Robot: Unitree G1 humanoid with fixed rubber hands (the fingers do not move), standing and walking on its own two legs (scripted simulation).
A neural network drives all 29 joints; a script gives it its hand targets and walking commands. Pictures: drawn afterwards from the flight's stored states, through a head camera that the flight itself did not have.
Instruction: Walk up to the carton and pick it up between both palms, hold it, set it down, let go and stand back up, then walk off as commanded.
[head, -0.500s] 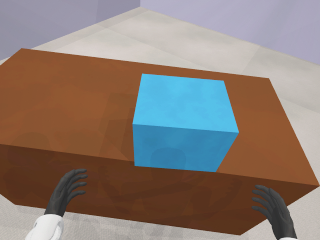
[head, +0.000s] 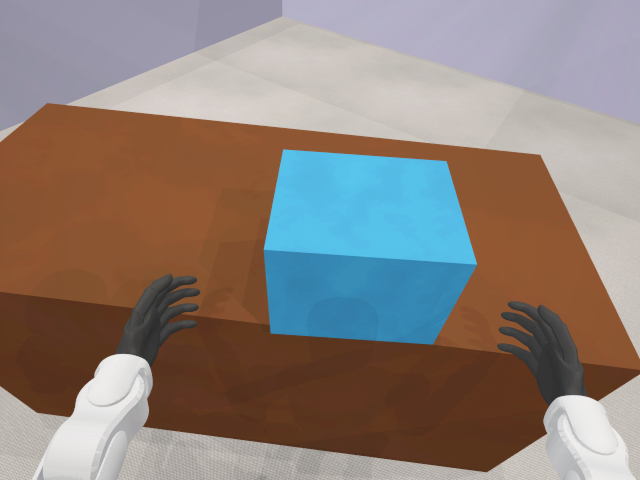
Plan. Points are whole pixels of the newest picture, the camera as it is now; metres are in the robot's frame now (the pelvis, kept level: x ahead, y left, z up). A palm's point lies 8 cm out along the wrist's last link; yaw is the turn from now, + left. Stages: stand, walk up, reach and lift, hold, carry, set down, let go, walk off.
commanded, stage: reach and lift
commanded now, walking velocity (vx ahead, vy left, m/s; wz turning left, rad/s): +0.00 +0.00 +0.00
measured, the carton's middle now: (358, 247) +0.46 -0.04 +0.01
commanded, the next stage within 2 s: none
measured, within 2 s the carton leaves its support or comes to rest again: neither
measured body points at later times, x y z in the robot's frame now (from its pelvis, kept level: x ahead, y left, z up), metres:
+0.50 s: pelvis +0.00 +0.00 +0.00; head +0.00 +0.01 +0.45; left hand +0.34 +0.22 +0.13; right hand +0.33 -0.26 +0.12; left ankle +0.01 +0.13 -0.75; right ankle +0.00 -0.11 -0.75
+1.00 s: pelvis +0.01 +0.00 +0.00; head +0.01 +0.01 +0.45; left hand +0.41 +0.21 +0.17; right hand +0.41 -0.26 +0.15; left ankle +0.01 +0.13 -0.75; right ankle +0.00 -0.11 -0.75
